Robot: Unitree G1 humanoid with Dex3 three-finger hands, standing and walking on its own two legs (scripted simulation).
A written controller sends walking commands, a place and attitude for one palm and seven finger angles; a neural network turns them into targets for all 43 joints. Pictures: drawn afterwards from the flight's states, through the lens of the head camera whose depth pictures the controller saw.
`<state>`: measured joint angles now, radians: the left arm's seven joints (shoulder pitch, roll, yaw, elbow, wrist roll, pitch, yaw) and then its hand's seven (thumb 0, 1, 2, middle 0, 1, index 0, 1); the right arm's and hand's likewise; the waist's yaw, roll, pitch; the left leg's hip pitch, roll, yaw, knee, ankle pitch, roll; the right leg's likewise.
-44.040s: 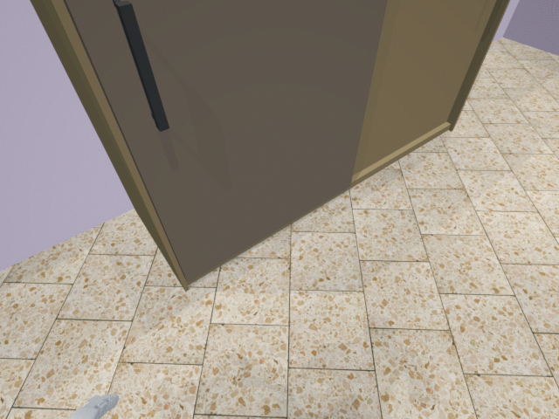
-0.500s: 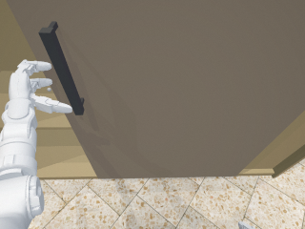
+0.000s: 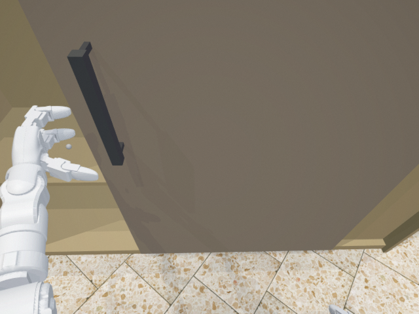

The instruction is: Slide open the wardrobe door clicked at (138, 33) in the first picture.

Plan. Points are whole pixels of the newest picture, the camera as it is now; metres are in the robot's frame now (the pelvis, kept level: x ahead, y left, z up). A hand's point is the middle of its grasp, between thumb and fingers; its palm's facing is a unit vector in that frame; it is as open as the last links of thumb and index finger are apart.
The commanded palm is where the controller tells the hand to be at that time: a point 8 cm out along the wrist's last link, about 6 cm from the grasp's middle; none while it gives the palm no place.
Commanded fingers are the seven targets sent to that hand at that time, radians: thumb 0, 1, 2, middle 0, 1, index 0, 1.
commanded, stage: slip the hand off the handle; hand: left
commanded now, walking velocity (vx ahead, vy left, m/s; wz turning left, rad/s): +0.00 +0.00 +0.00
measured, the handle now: (104, 111) +0.46 +0.24 +0.14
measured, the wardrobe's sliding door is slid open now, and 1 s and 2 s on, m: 0.59 0.59 0.59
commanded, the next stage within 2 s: draw the hand back to the body in 0.66 s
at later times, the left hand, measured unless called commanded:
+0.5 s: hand (46, 183) +0.29 +0.29 +0.13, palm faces +0.37 -0.91 -0.20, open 14.7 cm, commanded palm +0.26 +0.32 +0.14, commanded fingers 0.00 -0.55 0.20 -0.25 -1.15 -0.25 -1.15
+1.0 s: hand (49, 186) +0.27 +0.26 +0.15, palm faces +0.09 -0.99 -0.03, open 14.7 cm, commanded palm +0.24 +0.31 +0.15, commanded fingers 0.00 -0.55 0.20 -0.25 -1.15 -0.25 -1.15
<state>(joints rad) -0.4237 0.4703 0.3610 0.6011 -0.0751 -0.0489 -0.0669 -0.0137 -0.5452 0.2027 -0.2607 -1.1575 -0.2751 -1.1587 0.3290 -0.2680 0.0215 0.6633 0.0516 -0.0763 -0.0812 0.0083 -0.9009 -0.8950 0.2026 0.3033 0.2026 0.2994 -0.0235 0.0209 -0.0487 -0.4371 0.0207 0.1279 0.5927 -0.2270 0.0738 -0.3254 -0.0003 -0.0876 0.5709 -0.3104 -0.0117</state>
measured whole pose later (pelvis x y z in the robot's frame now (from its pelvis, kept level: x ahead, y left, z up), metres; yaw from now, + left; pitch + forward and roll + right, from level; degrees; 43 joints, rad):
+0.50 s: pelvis +0.00 -0.02 +0.00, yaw +2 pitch +0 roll -1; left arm -0.13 0.42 0.35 0.22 -0.14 0.08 -0.08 -0.01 -0.55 0.20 -0.25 -1.15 -0.26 -1.15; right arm 0.20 -0.24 0.05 0.64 0.06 -0.12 -0.11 0.01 -0.90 -0.90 0.20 0.30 0.20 0.30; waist 0.05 0.03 -0.04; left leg -0.34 0.02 0.09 0.55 -0.21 0.05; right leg -0.22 0.00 -0.12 0.53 -0.31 -0.03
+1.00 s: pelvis +0.00 -0.03 +0.00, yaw +0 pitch -2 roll -1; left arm -0.08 0.47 0.46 0.32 -0.37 -0.03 -0.45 -0.01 -0.55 0.20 -0.25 -1.15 -0.26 -1.15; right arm 0.27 -0.28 0.05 0.66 0.09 -0.19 -0.13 0.01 -0.90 -0.90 0.20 0.30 0.20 0.30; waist 0.01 0.04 -0.06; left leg -0.32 0.05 0.10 0.57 -0.22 0.03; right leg -0.21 0.03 -0.11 0.55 -0.31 -0.05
